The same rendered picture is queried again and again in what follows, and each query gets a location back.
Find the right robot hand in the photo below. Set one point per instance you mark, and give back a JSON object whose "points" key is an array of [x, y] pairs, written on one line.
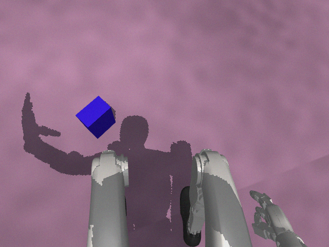
{"points": [[276, 220]]}

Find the right robot foot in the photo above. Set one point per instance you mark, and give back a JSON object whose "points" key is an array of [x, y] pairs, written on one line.
{"points": [[189, 239]]}

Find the carton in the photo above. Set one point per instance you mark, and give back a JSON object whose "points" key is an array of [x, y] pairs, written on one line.
{"points": [[97, 116]]}

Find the right robot arm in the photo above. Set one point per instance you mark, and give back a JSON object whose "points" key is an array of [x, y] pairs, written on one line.
{"points": [[288, 239]]}

